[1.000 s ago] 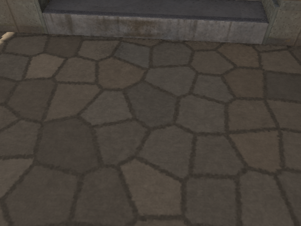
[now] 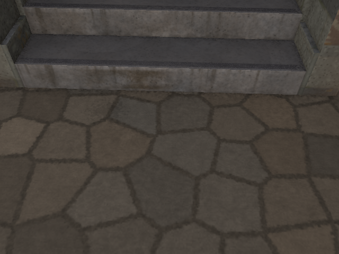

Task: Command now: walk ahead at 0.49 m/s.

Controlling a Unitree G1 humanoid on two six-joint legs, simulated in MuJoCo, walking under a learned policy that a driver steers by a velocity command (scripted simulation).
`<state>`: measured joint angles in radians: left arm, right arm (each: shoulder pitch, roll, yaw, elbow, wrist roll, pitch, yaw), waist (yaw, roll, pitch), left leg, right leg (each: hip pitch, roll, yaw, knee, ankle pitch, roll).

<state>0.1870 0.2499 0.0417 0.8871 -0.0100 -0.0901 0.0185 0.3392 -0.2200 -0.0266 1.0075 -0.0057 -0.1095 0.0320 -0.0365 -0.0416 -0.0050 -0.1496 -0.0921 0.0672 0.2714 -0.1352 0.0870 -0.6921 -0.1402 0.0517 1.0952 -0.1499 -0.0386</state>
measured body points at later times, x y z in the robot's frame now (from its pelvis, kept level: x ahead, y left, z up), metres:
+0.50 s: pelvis +0.28 -0.08 +0.00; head +0.30 -0.09 +0.45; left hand +0.33 +0.18 -0.13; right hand +0.38 -0.35 -0.14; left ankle +0.28 +0.08 -0.66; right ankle +0.30 -0.16 -0.75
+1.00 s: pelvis +0.56 -0.01 -0.01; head +0.58 +0.01 +0.44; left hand +0.59 +0.26 -0.16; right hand +0.66 -0.27 -0.13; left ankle +0.61 +0.08 -0.75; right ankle +0.47 -0.16 -0.65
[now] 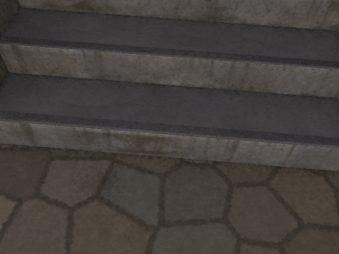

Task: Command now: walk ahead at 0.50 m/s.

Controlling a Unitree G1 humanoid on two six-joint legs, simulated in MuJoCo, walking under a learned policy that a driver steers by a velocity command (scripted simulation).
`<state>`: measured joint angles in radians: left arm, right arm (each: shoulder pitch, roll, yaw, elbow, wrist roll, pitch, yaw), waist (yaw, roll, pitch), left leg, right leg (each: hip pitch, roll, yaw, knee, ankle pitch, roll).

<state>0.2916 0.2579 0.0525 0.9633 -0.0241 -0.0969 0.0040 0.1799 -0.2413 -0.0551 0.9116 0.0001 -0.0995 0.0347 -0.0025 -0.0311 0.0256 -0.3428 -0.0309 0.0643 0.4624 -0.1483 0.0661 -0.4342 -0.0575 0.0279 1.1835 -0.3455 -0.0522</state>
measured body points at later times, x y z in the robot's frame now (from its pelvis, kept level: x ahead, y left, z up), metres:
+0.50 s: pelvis +0.28 -0.05 -0.01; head +0.32 -0.06 +0.44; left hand +0.47 +0.19 -0.11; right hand +0.26 -0.32 -0.16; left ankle +0.10 +0.08 -0.67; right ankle +0.38 -0.15 -0.74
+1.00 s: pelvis +0.55 -0.01 -0.01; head +0.58 +0.00 +0.44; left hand +0.55 +0.26 -0.16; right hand +0.74 -0.26 -0.11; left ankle +0.65 +0.08 -0.74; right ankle +0.39 -0.15 -0.71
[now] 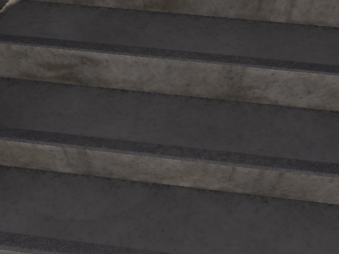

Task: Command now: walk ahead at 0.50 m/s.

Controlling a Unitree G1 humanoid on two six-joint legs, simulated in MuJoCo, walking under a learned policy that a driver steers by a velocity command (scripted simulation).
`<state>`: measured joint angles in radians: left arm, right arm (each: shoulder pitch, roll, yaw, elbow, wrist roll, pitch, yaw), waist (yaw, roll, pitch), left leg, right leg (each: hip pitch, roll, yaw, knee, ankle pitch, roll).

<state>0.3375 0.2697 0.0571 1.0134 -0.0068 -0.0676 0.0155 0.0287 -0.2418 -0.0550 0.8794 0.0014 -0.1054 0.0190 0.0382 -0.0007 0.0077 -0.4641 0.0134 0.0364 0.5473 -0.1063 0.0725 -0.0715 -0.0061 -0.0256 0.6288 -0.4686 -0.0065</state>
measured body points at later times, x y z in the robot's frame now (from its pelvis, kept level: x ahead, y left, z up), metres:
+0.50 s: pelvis +0.25 -0.02 +0.02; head +0.29 -0.01 +0.46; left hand +0.46 +0.13 -0.08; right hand +0.12 -0.22 -0.12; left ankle +0.10 +0.10 -0.73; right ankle +0.41 -0.15 -0.45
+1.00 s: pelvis +0.52 -0.07 +0.18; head +0.53 -0.11 +0.63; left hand +0.41 +0.10 +0.04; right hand +0.72 -0.19 +0.08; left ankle +0.65 +0.07 -0.24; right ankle +0.46 -0.16 -0.55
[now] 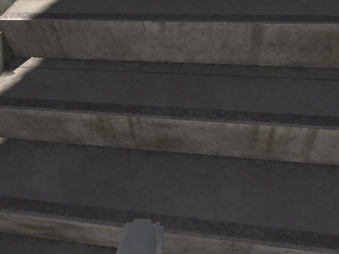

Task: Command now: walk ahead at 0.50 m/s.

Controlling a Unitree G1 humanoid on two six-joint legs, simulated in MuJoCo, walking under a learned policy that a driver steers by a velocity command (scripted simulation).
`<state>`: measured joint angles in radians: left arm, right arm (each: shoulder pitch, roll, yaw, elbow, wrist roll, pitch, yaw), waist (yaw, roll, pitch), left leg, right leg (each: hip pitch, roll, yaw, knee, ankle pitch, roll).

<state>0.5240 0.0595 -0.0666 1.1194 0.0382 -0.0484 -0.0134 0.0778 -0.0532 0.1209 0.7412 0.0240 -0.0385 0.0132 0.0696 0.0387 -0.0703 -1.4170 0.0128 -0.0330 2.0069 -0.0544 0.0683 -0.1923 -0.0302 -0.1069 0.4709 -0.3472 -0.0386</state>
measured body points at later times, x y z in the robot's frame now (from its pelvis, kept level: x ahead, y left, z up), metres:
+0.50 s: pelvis +0.29 +0.03 +0.16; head +0.26 +0.05 +0.61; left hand +0.51 +0.17 +0.08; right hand +0.19 -0.15 +0.01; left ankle +0.27 +0.10 -0.57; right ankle +0.37 -0.14 -0.23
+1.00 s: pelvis +0.56 -0.03 +0.32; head +0.52 -0.05 +0.77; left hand +0.48 +0.17 +0.17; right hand +0.74 -0.22 +0.23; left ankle +0.63 +0.15 -0.11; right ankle +0.54 -0.10 -0.40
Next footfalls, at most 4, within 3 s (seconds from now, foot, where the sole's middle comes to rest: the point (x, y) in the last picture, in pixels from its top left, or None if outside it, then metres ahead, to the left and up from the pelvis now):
0.16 left None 0.31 0.11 -0.61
0.72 right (235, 199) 0.58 -0.10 -0.44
1.28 left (176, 90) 0.92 0.09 -0.27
1.86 right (270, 12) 1.12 -0.24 -0.10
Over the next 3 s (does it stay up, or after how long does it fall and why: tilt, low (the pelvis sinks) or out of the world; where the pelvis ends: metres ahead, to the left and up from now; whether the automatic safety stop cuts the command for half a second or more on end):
stays up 1.14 -0.13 0.67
